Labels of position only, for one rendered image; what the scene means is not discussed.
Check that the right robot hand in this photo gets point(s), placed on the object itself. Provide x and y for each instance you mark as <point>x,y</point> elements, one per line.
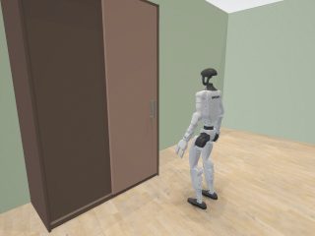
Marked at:
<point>218,132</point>

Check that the robot left upper arm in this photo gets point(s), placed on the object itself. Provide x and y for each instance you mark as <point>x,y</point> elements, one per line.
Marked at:
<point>200,99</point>

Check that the robot right upper arm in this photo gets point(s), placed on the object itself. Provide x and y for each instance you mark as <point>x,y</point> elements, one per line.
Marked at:
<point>221,109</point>

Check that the left robot forearm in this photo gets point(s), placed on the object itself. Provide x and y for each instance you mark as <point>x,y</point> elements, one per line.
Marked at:
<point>191,130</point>

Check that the robot head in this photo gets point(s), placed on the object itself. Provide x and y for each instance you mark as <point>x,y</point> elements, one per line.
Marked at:
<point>209,72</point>

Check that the right robot forearm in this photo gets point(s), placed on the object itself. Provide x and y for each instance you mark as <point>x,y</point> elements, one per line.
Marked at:
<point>218,122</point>

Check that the wardrobe door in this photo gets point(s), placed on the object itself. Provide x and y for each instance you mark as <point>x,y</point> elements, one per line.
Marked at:
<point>130,59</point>
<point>66,54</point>

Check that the left robot foot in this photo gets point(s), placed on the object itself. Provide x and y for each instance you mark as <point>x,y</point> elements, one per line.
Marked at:
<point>194,202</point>

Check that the handle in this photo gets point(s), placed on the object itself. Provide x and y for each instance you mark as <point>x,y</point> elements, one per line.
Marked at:
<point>154,112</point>

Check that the left robot hand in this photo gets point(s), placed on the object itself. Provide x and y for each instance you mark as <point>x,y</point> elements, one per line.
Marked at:
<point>183,146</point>

